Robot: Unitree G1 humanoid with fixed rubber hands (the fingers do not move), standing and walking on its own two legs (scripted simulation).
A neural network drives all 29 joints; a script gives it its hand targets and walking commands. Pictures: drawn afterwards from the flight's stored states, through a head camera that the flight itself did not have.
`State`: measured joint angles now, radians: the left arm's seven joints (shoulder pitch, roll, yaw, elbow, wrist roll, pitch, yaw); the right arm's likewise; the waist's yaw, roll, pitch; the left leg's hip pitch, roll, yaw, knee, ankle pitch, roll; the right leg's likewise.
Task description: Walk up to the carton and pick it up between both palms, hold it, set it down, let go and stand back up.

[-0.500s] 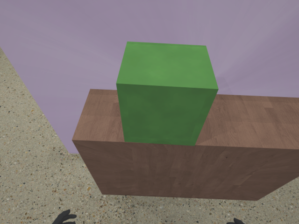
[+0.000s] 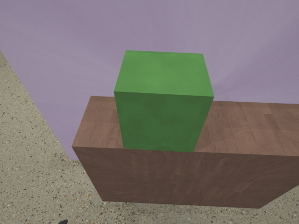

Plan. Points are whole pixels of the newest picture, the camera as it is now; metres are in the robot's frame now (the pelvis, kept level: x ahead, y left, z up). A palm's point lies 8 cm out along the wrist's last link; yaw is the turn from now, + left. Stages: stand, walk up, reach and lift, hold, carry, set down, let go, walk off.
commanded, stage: walk up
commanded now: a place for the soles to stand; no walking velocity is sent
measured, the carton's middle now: (161, 103) +0.50 -0.03 +0.03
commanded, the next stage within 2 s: reach and lift in 1.58 s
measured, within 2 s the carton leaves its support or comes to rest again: neither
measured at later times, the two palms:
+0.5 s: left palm out of the picture +0.12 +0.23 -0.11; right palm out of the picture +0.15 -0.28 -0.10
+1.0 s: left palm out of the picture +0.12 +0.24 -0.10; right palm out of the picture +0.12 -0.28 -0.10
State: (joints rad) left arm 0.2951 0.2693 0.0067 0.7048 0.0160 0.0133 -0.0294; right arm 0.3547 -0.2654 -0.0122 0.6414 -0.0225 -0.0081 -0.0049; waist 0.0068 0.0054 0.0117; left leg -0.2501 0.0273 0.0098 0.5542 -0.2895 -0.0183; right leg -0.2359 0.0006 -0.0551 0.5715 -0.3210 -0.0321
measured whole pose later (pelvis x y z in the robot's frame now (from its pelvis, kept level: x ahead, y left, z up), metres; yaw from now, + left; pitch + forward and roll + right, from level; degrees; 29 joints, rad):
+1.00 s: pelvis +0.03 -0.02 +0.00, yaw +0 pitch -2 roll +0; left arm 0.31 0.27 0.01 0.68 0.01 0.02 -0.03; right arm 0.31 -0.27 -0.02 0.68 -0.01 0.00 -0.01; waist 0.00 0.00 0.03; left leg -0.24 0.03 0.03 0.56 -0.28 -0.02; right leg -0.16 0.02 -0.06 0.54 -0.35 -0.05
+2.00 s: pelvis +0.02 -0.02 +0.01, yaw -1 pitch -5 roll +1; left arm 0.18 0.23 0.06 0.50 0.02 0.27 0.00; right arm 0.18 -0.25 -0.03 0.74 0.02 -0.17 0.03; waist -0.02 -0.06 0.06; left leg -0.13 0.03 0.05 0.43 -0.21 -0.02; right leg -0.08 0.03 -0.04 0.45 -0.28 -0.05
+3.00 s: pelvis +0.04 -0.01 +0.01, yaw -2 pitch -2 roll +0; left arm 0.11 0.28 -0.06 0.57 -0.22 -0.32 -0.02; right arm 0.09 -0.23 0.00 0.64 0.25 -0.38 0.01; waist 0.01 0.00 0.00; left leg -0.15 0.02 0.06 0.41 -0.22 -0.01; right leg -0.09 0.02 -0.01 0.39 -0.27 -0.02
